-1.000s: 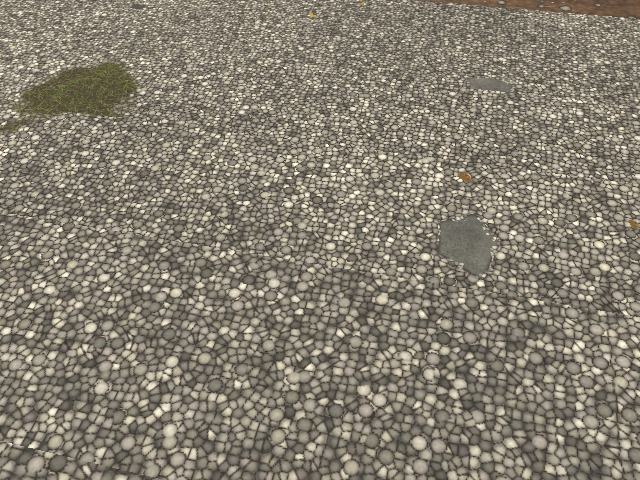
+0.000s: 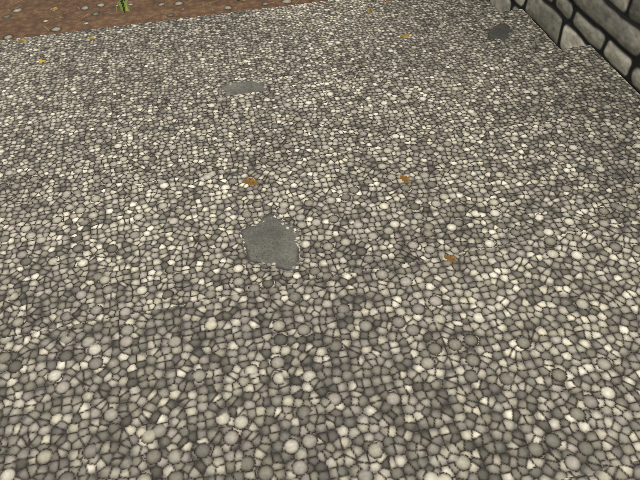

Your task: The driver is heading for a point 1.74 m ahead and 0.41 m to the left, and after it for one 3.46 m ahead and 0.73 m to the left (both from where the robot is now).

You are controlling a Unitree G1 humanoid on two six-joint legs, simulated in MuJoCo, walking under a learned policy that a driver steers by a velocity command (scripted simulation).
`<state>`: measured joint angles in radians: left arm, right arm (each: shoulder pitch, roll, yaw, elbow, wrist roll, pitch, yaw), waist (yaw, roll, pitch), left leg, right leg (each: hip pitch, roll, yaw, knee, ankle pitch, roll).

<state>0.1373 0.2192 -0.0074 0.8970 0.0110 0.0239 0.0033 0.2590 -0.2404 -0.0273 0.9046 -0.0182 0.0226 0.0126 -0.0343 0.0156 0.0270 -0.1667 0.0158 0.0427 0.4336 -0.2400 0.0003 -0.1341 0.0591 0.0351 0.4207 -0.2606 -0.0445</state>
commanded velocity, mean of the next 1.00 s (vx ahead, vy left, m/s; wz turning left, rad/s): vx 0.24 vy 0.00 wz -0.02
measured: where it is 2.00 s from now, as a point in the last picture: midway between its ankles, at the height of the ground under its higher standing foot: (270, 409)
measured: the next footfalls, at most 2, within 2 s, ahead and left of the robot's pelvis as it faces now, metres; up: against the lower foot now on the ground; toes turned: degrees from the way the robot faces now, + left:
left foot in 0.60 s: +0.11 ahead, +0.13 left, +0.00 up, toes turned +2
right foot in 1.02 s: +0.33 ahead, +0.00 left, +0.00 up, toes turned -3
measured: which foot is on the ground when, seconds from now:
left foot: down 0.00-0.40, up 0.42-0.58, down 0.60-1.00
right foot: down 0.00-0.60, up 0.62-1.00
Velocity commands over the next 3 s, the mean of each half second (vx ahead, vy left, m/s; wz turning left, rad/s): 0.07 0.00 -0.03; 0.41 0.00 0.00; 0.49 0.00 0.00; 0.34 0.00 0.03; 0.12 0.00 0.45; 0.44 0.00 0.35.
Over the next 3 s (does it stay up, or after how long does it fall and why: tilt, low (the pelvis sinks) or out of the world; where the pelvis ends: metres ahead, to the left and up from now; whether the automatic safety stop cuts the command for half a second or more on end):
stays up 0.95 0.20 -0.17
